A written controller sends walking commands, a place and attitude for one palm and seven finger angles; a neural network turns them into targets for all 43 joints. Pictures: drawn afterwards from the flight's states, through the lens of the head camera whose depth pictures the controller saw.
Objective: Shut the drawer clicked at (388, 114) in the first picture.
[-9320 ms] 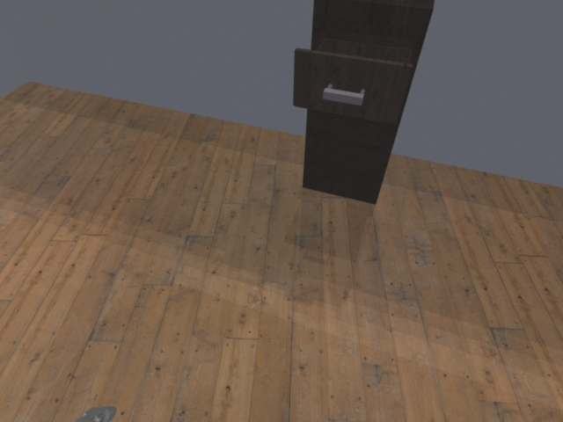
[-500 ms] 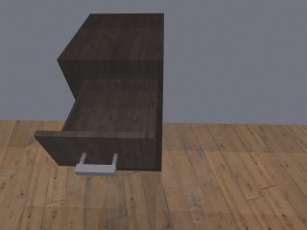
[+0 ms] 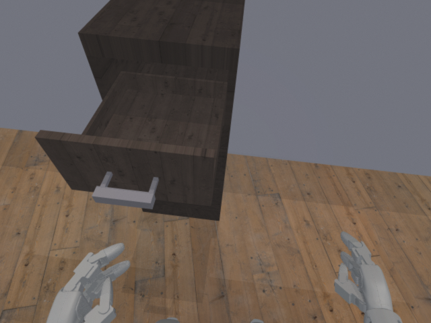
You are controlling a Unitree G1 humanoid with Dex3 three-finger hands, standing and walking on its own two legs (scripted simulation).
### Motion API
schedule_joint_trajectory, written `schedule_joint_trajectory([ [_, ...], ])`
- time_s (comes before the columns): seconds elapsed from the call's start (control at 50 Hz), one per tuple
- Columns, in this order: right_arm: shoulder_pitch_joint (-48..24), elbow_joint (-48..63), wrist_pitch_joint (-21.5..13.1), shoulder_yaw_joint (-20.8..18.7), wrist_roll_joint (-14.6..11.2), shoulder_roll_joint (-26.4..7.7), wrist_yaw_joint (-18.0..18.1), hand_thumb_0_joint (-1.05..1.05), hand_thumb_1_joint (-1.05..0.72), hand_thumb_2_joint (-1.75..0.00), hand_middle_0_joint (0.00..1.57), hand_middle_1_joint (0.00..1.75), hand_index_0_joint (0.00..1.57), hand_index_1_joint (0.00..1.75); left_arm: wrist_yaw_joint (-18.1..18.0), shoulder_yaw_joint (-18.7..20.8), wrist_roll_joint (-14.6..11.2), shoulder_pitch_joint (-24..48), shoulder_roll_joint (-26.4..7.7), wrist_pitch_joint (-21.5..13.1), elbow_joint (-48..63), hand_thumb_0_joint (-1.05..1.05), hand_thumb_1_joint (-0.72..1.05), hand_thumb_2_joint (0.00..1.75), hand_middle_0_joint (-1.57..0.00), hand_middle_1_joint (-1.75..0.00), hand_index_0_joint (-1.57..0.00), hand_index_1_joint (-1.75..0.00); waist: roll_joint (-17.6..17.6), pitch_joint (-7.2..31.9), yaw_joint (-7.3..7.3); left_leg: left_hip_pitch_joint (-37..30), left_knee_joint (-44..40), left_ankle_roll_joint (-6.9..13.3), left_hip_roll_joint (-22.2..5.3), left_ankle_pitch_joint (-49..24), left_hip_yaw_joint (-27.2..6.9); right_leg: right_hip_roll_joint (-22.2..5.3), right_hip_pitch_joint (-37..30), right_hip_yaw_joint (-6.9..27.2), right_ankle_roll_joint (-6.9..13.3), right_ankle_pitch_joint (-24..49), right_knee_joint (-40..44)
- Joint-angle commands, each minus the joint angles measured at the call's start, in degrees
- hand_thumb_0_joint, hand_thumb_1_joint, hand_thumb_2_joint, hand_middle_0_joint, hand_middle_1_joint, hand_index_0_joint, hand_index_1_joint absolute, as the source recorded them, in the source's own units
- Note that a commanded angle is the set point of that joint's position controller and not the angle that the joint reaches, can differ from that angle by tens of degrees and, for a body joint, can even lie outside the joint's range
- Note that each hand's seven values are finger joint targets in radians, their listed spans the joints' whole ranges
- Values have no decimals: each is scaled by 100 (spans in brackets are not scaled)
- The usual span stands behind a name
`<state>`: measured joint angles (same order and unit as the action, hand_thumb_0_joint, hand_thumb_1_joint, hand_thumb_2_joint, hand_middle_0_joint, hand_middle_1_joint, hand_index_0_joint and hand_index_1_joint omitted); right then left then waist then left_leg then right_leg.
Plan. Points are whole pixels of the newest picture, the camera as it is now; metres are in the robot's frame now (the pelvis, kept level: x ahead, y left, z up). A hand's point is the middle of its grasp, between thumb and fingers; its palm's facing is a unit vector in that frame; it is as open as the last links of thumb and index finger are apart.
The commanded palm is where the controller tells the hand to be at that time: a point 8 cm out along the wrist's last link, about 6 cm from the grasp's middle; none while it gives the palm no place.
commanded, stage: raise the hand and make a fist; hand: left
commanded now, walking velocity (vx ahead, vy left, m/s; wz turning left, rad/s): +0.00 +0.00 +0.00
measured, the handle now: (128, 188) +0.36 +0.22 +0.02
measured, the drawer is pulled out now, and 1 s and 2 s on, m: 0.29 0.29 0.29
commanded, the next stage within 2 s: bring the fist close to the handle in 1.52 s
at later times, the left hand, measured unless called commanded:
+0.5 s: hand (96, 276) +0.18 +0.20 +0.05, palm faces +0.05 -1.00 -0.08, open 3.7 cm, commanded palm +0.13 +0.25 +0.06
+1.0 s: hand (92, 279) +0.16 +0.19 +0.10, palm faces +0.00 -1.00 -0.05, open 3.2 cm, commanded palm +0.12 +0.24 +0.11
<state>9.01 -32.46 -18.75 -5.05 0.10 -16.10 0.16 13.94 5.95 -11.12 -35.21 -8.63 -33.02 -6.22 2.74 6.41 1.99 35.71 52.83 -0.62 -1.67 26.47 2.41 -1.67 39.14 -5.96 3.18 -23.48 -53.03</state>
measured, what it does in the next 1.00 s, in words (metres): stands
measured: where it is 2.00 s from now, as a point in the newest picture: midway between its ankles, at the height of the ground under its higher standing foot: outside the picture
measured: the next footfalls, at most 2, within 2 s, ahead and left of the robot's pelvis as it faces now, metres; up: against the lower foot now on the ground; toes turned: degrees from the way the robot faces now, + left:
none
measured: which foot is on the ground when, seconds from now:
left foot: down 0.00-1.00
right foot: down 0.00-1.00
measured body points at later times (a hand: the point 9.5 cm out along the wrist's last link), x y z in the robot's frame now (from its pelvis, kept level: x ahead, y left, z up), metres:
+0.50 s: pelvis +0.00 +0.01 -0.01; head +0.05 +0.01 +0.44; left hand +0.17 +0.26 +0.06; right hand +0.15 -0.23 -0.10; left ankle +0.00 +0.13 -0.69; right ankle +0.03 -0.08 -0.69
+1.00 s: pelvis +0.02 +0.04 +0.00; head +0.03 +0.04 +0.45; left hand +0.16 +0.24 +0.10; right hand +0.24 -0.15 -0.04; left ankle +0.00 +0.13 -0.69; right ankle +0.03 -0.08 -0.69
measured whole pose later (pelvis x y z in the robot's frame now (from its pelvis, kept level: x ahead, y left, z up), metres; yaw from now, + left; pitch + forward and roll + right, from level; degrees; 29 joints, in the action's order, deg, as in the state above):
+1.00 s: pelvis +0.02 +0.04 +0.00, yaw +1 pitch +7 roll -2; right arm 12.5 -26.2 -13.3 2.1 -1.9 -10.7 0.7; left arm 11.0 1.5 -10.5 -42.9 -10.6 -14.5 24.8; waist -2.5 6.9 2.6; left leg 32.7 54.4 2.2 -0.7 29.2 1.4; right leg -2.4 33.8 -6.6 0.1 -24.3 -50.8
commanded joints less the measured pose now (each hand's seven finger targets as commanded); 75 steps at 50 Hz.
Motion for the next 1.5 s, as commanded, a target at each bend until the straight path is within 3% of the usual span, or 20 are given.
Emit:
schedule_joint_trajectory([
  [0.0,-124,719,-235,58,-58,-275,41,0,-90,-90,20,30,20,30,215,577,-304,1310,-880,-1396,2151,0,90,90,-60,-73,-60,-73,-877,597,-375,803,367,180,260,-454,-201,-25,93,1038,-76,-528,509],
  [0.06,-63,829,-265,115,-208,-428,142,0,-90,-90,20,30,20,30,559,303,-552,1465,-767,-986,2050,0,90,90,-66,-80,-66,-80,-607,620,-568,979,546,252,220,-48,-217,-63,81,1238,-150,-1167,810],
  [0.12,-60,1024,-191,148,-352,-540,288,0,-90,-90,20,30,20,30,949,185,-646,1331,-926,-23,1864,0,90,90,-72,-86,-72,-86,-163,804,-516,1045,444,306,222,54,-225,-99,-355,1332,-271,-1369,1104],
  [0.2,-144,1172,32,165,-385,-382,380,0,-90,-90,20,30,20,30,841,817,-633,756,-1330,1170,2028,0,90,90,-80,-95,-80,-95,-39,1225,-162,870,189,281,252,-554,-250,-185,-1225,1318,-353,-628,1180],
  [0.26,-354,1144,195,211,-327,-192,395,0,-90,-90,20,30,20,30,370,1209,-732,392,-1225,1456,2094,0,90,90,-86,-101,-86,-101,325,1107,48,827,-29,201,231,-894,-339,-161,-1548,1088,-368,133,1046],
  [0.28,-310,1145,215,223,-313,-134,374,0,-90,-90,20,30,20,30,229,1148,-761,279,-1022,1419,2202,0,90,90,-88,-104,-88,-104,217,994,71,786,-119,172,236,-974,-338,-155,-1544,1009,-354,349,1013],
  [0.36,-304,1048,194,183,-257,-131,305,0,-90,-90,20,30,20,30,-96,1088,-552,-24,-976,1088,2340,0,90,90,-96,-112,-96,-112,55,662,62,601,-367,169,191,-1200,-348,-35,-1282,650,-278,676,824],
  [0.4,-136,1061,91,173,-236,-164,246,0,-90,-90,20,30,20,30,-24,668,-413,-99,-801,894,2595,0,90,90,-100,-117,-100,-117,-318,723,-70,382,-409,193,201,-1188,-322,-6,-1066,545,-266,621,788],
  [0.46,-51,1077,-70,185,-245,-269,200,0,-90,-90,20,30,20,30,160,150,-383,-187,-573,702,2858,0,90,90,-106,-123,-106,-123,-155,699,-263,201,-392,243,176,-1240,-382,47,-912,435,-256,674,771],
  [0.54,137,1080,-221,145,-248,-320,216,0,-90,-90,20,30,20,30,135,271,-418,-214,-781,563,3321,0,90,90,-114,-132,-114,-132,-343,979,-219,-35,-460,221,171,-1230,-437,69,-897,356,-225,607,731],
  [0.56,78,1043,-187,150,-245,-327,214,0,-90,-90,20,30,20,30,7,413,-346,-266,-925,575,3331,0,90,90,-116,-134,-116,-134,-294,908,-178,-27,-484,217,155,-1269,-457,100,-889,292,-207,632,682],
  [0.66,24,1228,2,164,-253,-225,158,0,-90,-90,20,30,20,30,-389,295,-195,-708,-677,842,3568,0,90,90,-126,-145,-126,-145,-482,814,-45,-232,-681,179,118,-1613,-444,131,-979,68,-185,996,578],
  [0.74,21,1394,109,224,-257,-222,105,0,-90,-90,20,30,20,30,-330,-134,-119,-878,-441,1161,3922,0,90,90,-134,-153,-134,-153,-656,691,-92,-411,-742,150,76,-1947,-449,128,-1012,14,-208,1253,618],
  [0.86,-65,1499,222,309,-264,-245,139,0,-90,-90,20,30,20,30,-286,-74,-47,-797,-656,1460,4151,0,90,90,-140,-160,-140,-160,-309,305,-139,-351,-878,166,57,-1474,-507,178,-992,4,-204,956,786],
  [0.98,73,1538,177,393,-262,-189,122,0,-90,-90,20,30,20,30,-418,-144,-58,-740,-571,1470,4680,0,90,90,-140,-160,-140,-160,-701,500,-90,-640,-959,104,37,-1663,-562,176,-1042,-32,-188,962,785],
  [1.06,50,1510,94,410,-273,-228,127,0,-90,-90,20,30,20,30,-455,-262,-10,-676,-559,1561,4671,0,90,90,-140,-160,-140,-160,-417,377,-165,-585,-1018,141,24,-1341,-604,172,-1048,-27,-205,761,903],
  [1.16,-61,1479,109,399,-304,-216,176,0,-90,-90,20,30,20,30,-441,-71,10,-1032,-610,1852,4246,0,90,90,-140,-160,-140,-160,-173,233,-44,-440,-1144,140,66,-1256,-527,144,-1313,9,-192,776,1053],
  [1.26,-121,1482,57,394,-319,-182,206,0,-90,-90,20,30,20,30,-485,94,-102,-1061,-681,1793,4537,0,90,90,-140,-160,-140,-160,-404,289,39,-539,-1168,132,100,-1369,-428,128,-1472,52,-181,915,1108],
  [1.32,16,1429,-37,403,-302,-186,177,0,-90,-90,20,30,20,30,-499,-28,-159,-930,-587,1598,4674,0,90,90,-140,-160,-140,-160,-501,237,-48,-592,-1127,138,104,-1391,-420,153,-1364,64,-185,925,1126],
  [1.48,20,1280,-168,350,-318,-233,201,0,-90,-90,20,30,20,30,-326,95,-199,-946,-665,1366,4177,0,90,90,-140,-160,-140,-160,-340,209,-103,-502,-1040,187,163,-1122,-352,108,-1395,275,-198,680,1347],
])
